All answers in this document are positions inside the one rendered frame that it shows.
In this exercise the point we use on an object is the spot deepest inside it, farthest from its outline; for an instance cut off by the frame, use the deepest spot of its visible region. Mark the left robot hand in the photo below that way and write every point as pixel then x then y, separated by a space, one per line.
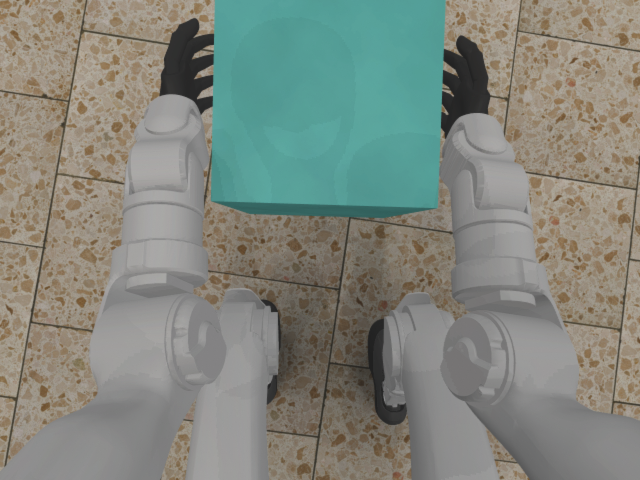
pixel 180 69

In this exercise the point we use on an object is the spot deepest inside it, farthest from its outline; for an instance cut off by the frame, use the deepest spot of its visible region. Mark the right robot shin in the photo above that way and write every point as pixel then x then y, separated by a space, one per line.
pixel 393 392

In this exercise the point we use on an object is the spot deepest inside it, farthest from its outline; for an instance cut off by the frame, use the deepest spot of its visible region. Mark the left robot upper arm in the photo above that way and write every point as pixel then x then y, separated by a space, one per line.
pixel 150 358

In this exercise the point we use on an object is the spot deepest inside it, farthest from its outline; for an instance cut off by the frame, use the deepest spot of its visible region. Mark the right robot upper arm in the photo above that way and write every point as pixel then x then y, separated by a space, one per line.
pixel 519 376

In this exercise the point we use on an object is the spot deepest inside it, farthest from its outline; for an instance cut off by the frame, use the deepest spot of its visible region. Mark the left robot foot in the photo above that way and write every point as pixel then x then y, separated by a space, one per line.
pixel 272 387

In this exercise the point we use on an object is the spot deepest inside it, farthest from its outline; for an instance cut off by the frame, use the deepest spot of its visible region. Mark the right robot forearm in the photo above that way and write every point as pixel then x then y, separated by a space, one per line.
pixel 496 267

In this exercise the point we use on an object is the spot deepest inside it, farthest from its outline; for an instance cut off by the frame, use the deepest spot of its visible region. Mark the right robot hand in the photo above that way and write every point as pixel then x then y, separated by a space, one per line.
pixel 470 89

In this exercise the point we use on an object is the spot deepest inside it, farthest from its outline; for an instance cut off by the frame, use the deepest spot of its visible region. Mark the carton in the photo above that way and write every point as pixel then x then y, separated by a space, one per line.
pixel 327 107

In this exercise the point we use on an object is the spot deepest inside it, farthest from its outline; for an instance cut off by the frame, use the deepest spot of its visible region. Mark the left robot forearm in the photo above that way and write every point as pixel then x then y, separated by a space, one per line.
pixel 161 250

